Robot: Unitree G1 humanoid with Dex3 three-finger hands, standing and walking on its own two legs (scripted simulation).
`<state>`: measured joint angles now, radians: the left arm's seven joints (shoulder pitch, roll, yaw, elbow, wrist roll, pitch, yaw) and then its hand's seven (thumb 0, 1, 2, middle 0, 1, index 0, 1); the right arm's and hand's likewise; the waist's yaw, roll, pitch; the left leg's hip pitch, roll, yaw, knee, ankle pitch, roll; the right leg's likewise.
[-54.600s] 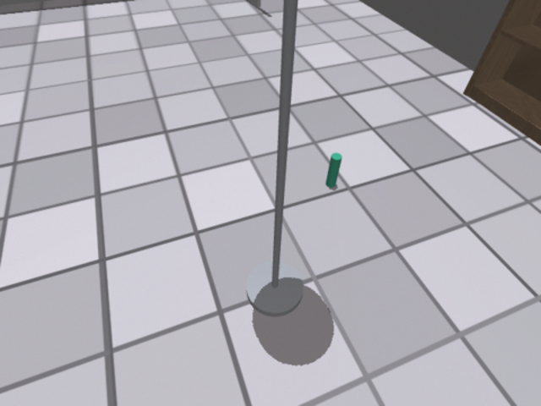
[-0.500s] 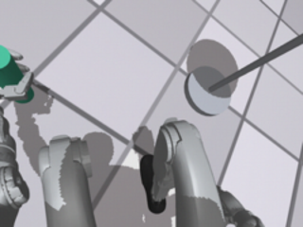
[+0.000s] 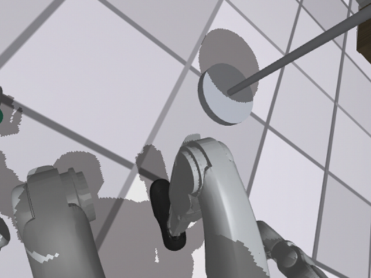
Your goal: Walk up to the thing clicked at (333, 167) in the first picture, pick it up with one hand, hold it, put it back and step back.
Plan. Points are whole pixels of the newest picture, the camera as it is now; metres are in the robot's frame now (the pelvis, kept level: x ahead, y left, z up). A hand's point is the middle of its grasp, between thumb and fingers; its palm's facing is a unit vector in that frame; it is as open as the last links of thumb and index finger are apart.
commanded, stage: lower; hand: left
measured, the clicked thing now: out of the picture +0.47 +0.27 -0.15
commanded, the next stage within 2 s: loosen in 0.96 s
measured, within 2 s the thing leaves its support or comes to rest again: rests again in 0.94 s
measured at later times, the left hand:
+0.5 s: hand out of the picture +0.47 +0.26 -0.16, palm faces +0.26 -0.96 -0.01, open 7.1 cm
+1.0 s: hand out of the picture +0.47 +0.25 -0.18, palm faces +0.26 -0.97 -0.01, open 7.1 cm
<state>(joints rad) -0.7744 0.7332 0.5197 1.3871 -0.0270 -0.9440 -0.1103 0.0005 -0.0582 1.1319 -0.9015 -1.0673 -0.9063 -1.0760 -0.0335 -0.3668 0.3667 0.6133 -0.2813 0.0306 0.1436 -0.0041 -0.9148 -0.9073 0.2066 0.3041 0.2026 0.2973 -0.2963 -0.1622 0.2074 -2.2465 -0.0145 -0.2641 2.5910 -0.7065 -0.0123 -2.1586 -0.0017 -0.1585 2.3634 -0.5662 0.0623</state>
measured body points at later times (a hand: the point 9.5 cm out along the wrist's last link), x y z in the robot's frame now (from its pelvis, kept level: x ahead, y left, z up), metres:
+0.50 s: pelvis +0.00 +0.01 +0.00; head +0.24 +0.16 +0.33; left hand +0.45 +0.31 -0.16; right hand +0.11 -0.26 -0.05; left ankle +0.08 +0.12 -0.26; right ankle +0.14 -0.13 -0.26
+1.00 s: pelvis +0.00 +0.01 +0.00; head +0.25 +0.18 +0.32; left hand +0.45 +0.30 -0.17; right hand +0.12 -0.25 -0.04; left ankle +0.08 +0.12 -0.26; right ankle +0.14 -0.13 -0.26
